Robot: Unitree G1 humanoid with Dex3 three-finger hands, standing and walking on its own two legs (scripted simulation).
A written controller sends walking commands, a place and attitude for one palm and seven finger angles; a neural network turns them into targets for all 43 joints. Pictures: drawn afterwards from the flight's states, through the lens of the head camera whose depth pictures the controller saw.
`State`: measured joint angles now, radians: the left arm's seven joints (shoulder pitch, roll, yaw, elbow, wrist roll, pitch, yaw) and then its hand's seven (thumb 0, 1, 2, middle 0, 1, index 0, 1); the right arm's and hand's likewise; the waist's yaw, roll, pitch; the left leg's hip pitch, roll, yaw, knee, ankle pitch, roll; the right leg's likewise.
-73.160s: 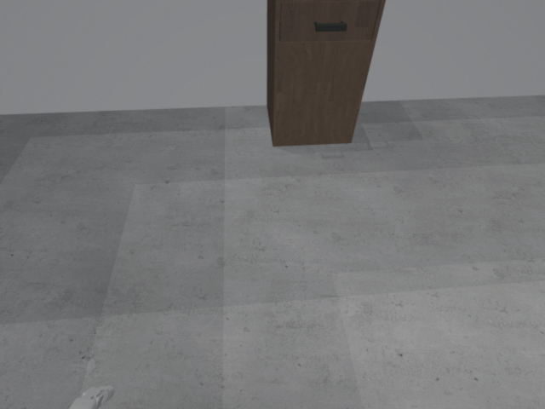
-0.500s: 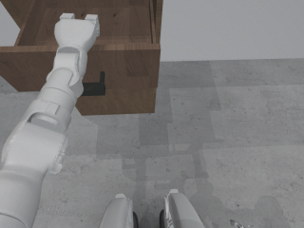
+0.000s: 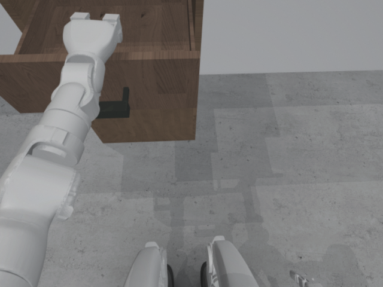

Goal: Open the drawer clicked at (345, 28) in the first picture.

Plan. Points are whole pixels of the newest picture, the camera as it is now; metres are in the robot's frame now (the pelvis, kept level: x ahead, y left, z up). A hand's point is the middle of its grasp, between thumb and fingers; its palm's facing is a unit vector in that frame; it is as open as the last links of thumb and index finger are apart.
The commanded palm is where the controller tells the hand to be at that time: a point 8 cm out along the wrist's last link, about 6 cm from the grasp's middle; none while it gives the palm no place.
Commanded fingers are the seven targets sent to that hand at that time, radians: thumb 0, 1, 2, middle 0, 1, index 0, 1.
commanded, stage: lift the hand off the handle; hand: left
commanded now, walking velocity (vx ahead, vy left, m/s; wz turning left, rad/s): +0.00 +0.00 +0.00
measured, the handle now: (96, 101) +0.50 +0.16 +0.05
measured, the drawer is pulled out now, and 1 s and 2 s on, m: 0.22 0.22 0.21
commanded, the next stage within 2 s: none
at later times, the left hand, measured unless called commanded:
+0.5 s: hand (100, 60) +0.56 +0.14 +0.10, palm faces +0.00 +0.06 -1.00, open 14.9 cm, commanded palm +0.55 +0.14 +0.01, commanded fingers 0.00 -0.50 0.30 -0.30 -1.20 -0.30 -1.20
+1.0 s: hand (100, 59) +0.56 +0.14 +0.10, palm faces -0.02 +0.05 -1.00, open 14.9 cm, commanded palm +0.56 +0.14 +0.05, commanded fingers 0.00 -0.50 0.30 -0.30 -1.20 -0.30 -1.20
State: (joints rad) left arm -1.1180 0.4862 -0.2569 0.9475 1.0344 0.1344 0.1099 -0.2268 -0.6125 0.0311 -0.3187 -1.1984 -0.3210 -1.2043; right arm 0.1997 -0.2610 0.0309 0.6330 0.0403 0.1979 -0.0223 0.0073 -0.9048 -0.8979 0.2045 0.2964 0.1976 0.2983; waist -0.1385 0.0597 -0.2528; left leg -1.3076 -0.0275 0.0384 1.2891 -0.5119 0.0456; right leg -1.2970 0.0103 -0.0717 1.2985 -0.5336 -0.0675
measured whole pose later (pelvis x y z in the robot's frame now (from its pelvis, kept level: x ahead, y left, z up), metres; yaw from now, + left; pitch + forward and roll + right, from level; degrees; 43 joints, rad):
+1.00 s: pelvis -0.03 +0.01 -0.01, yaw -2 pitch +30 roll -2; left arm -1.26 0.56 -0.22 1.12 1.06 0.06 0.11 -0.20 -0.61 0.02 -0.32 -1.20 -0.32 -1.20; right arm 0.30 -0.26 0.05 0.63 0.04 0.10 -0.04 0.01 -0.90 -0.90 0.21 0.30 0.20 0.30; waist -0.21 0.08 -0.21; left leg -1.37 0.00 0.04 1.32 -0.48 0.06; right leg -1.35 0.03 -0.07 1.29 -0.47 -0.05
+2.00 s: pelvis +0.02 +0.02 +0.06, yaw -4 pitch +26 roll -2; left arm -1.05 0.45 -0.13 1.15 1.05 0.02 0.28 -0.18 -0.61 0.10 -0.32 -1.20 -0.32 -1.20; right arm 0.39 -0.25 0.00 0.65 0.01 0.12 0.01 0.01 -0.90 -0.90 0.20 0.30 0.20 0.30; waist -0.17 0.08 -0.17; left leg -1.04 0.01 0.05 1.01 -0.43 0.07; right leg -1.02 0.06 -0.04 0.95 -0.40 -0.03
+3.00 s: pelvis +0.06 +0.01 +0.11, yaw -4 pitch +17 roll -1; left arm -0.66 0.35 -0.09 0.87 1.04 -0.02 0.33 0.00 -0.49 0.30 -0.32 -1.20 -0.32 -1.20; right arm 0.35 -0.25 -0.06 0.67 0.00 0.18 0.01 0.01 -0.91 -0.90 0.20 0.30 0.20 0.30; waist -0.08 0.07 -0.15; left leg -0.64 -0.01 0.07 0.71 -0.37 0.05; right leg -0.63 0.06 0.00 0.68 -0.35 -0.04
